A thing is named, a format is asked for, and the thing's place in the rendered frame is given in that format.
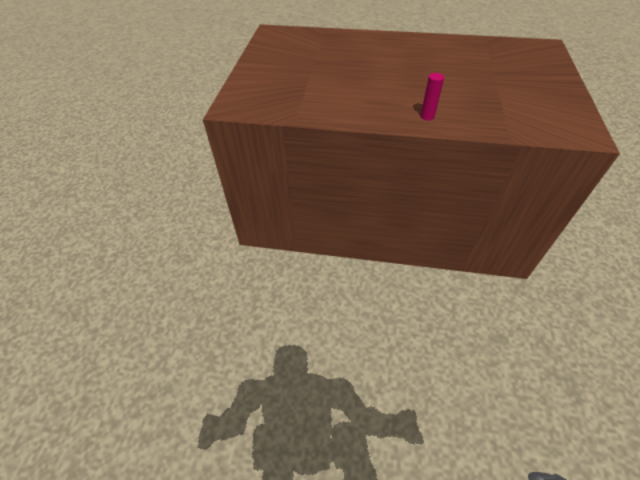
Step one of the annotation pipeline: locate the can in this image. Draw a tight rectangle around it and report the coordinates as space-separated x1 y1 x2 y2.
421 73 444 121

